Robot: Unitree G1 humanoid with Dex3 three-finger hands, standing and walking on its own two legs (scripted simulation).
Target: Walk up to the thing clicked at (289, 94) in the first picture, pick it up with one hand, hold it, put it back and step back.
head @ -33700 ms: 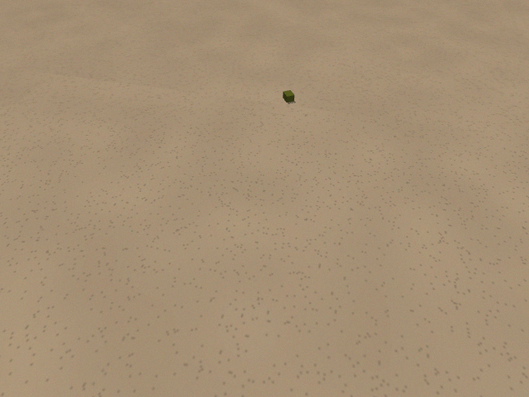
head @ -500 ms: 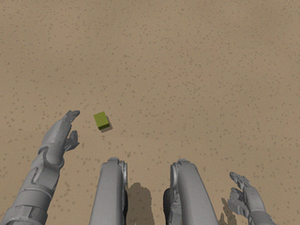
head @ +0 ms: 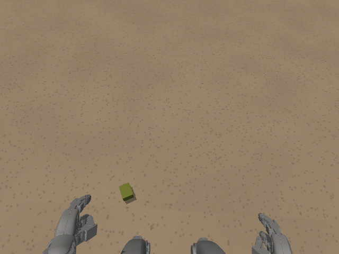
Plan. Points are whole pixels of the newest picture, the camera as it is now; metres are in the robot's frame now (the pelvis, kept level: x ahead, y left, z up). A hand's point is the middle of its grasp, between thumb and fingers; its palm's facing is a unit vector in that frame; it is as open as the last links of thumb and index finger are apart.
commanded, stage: home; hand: left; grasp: from above
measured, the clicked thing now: (126, 191) +0.49 +0.21 -0.66
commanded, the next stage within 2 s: none
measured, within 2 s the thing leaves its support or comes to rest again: neither
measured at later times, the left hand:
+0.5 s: hand (85, 243) +0.17 +0.18 -0.02, palm faces +0.08 -0.98 -0.20, open 7.4 cm
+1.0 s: hand (86, 238) +0.18 +0.18 -0.01, palm faces +0.06 -0.98 -0.20, open 7.4 cm
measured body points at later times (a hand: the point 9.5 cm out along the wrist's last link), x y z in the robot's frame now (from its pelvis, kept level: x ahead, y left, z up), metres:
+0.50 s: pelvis +0.02 +0.00 +0.03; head +0.04 +0.01 +0.48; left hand +0.17 +0.23 +0.00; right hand +0.20 -0.24 -0.02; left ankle +0.02 +0.11 -0.65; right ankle +0.01 -0.12 -0.65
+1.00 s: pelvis +0.02 +0.00 +0.03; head +0.05 +0.00 +0.48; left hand +0.18 +0.23 +0.00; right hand +0.18 -0.24 -0.03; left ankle +0.02 +0.11 -0.65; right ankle +0.01 -0.12 -0.65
